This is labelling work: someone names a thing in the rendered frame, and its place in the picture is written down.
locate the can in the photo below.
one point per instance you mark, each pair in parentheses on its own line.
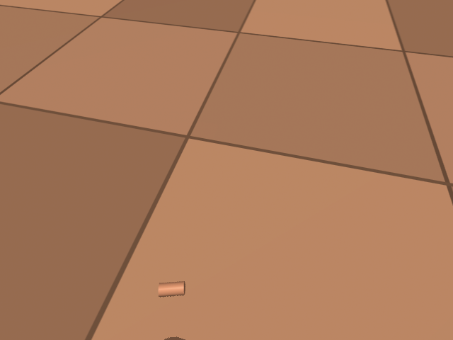
(172,288)

